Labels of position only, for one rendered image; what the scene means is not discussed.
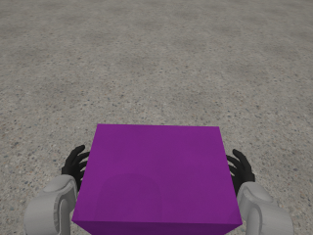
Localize right robot hand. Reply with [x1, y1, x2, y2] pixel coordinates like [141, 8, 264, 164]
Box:
[226, 149, 255, 198]

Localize robot right forearm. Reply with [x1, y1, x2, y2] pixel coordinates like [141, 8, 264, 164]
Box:
[237, 181, 294, 235]

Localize robot left forearm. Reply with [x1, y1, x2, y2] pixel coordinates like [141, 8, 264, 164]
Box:
[22, 174, 78, 235]

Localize left robot hand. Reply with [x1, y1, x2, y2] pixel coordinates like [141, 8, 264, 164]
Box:
[61, 144, 90, 192]

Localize carton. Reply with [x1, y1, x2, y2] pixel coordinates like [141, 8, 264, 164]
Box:
[71, 123, 243, 235]

